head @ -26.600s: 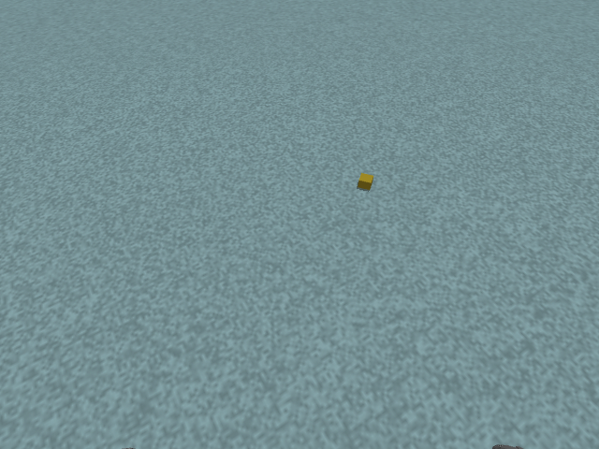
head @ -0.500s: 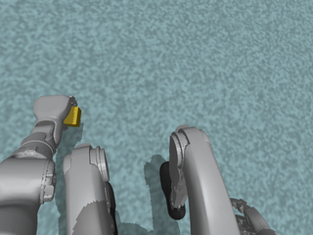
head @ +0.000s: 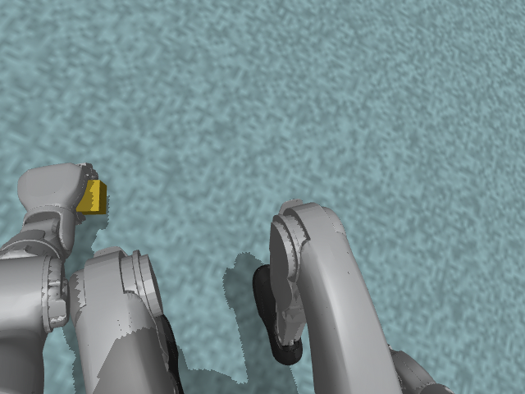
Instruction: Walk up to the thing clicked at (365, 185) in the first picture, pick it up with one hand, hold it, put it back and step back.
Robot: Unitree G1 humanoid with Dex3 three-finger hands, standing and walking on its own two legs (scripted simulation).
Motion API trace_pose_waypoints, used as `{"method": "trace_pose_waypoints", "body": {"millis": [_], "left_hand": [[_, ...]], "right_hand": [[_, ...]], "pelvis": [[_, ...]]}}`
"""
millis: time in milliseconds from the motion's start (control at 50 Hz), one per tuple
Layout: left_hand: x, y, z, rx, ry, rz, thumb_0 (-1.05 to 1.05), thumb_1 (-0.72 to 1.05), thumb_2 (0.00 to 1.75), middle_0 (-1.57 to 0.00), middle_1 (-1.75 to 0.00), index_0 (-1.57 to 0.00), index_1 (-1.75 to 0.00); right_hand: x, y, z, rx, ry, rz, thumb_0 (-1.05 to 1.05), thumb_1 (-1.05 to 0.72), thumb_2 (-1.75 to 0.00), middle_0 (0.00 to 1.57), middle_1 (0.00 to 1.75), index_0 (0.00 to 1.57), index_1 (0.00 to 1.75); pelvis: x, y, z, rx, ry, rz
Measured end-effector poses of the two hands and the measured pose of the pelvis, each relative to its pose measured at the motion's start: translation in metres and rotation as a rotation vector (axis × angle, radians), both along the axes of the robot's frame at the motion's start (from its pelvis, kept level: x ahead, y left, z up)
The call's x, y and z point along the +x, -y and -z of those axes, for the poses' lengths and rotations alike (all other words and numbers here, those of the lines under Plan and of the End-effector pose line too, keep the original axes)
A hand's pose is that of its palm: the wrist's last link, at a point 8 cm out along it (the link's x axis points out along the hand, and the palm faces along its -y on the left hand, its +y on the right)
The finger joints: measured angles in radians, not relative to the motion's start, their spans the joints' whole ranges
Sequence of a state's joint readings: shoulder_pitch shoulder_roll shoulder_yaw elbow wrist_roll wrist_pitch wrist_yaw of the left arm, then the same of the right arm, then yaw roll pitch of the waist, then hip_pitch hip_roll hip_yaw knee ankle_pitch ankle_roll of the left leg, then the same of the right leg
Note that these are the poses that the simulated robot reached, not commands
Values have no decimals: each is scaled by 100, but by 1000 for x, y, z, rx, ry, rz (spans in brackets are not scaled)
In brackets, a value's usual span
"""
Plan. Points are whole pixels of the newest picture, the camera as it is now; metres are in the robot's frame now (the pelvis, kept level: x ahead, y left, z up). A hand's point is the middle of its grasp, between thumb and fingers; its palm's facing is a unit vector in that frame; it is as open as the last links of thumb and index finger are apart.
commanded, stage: rest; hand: left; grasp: from above
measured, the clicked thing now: (84, 197) +0.43 +0.21 -0.24
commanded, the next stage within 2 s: open in 0.78 s
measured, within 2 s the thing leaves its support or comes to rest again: rests again in 0.72 s
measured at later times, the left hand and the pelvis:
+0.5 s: hand (72, 206) +0.42 +0.22 -0.23, palm faces -0.46 -0.08 -0.89, open 7.9 cm; pelvis +0.00 +0.01 -0.01, yaw -3 degrees
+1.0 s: hand (73, 206) +0.42 +0.22 -0.24, palm faces -0.45 -0.07 -0.89, open 8.0 cm; pelvis +0.00 +0.01 -0.01, yaw -4 degrees
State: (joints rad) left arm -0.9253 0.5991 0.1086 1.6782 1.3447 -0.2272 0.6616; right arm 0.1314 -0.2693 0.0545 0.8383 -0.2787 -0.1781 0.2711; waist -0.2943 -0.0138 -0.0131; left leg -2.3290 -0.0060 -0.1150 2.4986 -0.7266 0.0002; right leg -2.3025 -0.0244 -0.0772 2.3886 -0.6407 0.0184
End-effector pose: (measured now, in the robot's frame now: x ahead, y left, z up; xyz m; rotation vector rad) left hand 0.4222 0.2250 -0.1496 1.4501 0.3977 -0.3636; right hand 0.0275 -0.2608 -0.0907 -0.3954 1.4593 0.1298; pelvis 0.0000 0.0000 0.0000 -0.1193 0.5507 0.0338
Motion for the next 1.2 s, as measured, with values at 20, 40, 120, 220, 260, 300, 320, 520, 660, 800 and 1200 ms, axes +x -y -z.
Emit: {"method": "trace_pose_waypoints", "body": {"millis": [20,40,120,220,260,300,320,520,660,800,1200], "left_hand": [[0,0,2,-3,2,1,5,36,24,-106,-29,-86,-25],[1,0,4,-6,4,2,5,36,24,-107,-29,-86,-24],[3,0,10,-8,19,15,6,37,22,-108,-30,-86,-24],[6,-1,15,-1,35,16,7,38,19,-111,-30,-87,-23],[6,-2,17,1,40,9,7,39,19,-111,-29,-87,-22],[6,-3,18,7,38,6,8,39,18,-112,-29,-88,-21],[6,-4,19,8,36,4,8,39,18,-112,-28,-88,-21],[5,-2,26,0,19,13,8,38,17,-114,-25,-90,-19],[8,-2,29,2,39,21,8,38,18,-115,-24,-90,-19],[7,-4,32,16,31,12,8,38,18,-115,-24,-90,-19],[7,-2,32,25,44,27,2,16,46,-78,-36,-70,-39]], "right_hand": [[-1,0,0,2,-3,-4,1,-91,-90,20,30,20,30],[-2,-1,0,4,-7,-11,1,-91,-90,20,30,20,30],[-4,-3,0,15,-17,-34,1,-91,-90,20,30,20,30],[-5,-6,-2,32,-20,-59,1,-91,-90,20,30,20,30],[-5,-7,-3,38,-21,-63,1,-91,-90,20,30,20,30],[-5,-8,-4,45,-21,-67,1,-91,-90,20,30,20,30],[-5,-8,-4,49,-21,-70,1,-91,-90,20,30,20,30],[-3,-11,-9,73,-8,-94,1,-91,-90,20,30,20,30],[-1,-10,-12,76,-3,-114,1,-91,-90,20,30,20,30],[-2,-10,-15,81,2,-125,1,-91,-90,20,30,20,30],[-1,-9,-22,87,17,-156,1,-91,-90,20,30,20,30]], "pelvis": [[0,0,1,-2,3,1],[0,0,2,-5,5,2],[1,-1,5,-15,13,7],[1,-3,8,-29,18,14],[1,-4,8,-33,19,17],[2,-4,8,-37,18,19],[2,-4,8,-38,19,20],[1,-5,9,-51,28,24],[1,-5,10,-59,36,30],[0,-6,10,-66,41,33],[-2,-5,9,-73,50,39]]}}
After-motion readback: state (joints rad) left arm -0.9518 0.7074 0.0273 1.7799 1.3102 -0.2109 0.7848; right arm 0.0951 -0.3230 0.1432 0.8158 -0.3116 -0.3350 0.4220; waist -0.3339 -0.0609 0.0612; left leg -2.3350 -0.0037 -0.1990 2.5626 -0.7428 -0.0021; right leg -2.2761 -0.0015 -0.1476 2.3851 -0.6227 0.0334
